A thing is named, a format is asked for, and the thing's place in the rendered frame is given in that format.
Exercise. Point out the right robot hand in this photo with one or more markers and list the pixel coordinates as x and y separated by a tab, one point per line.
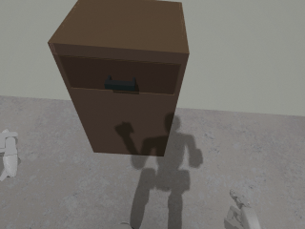
246	218

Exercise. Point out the drawer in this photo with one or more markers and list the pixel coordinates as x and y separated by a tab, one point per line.
91	73

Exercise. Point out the handle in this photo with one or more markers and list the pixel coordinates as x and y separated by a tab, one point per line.
119	84

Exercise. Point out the cabinet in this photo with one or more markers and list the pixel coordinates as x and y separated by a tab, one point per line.
124	122

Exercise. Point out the left robot hand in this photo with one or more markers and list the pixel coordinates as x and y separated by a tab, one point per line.
9	160

